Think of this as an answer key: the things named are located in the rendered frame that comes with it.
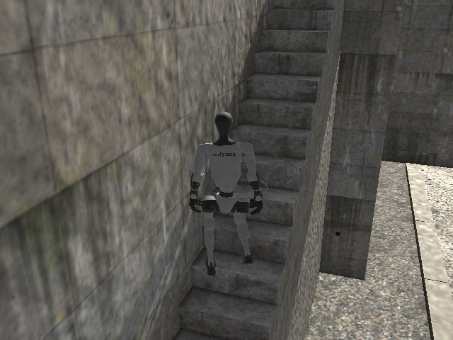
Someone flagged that stairs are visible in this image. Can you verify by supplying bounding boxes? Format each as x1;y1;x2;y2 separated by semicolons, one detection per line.
173;0;345;340

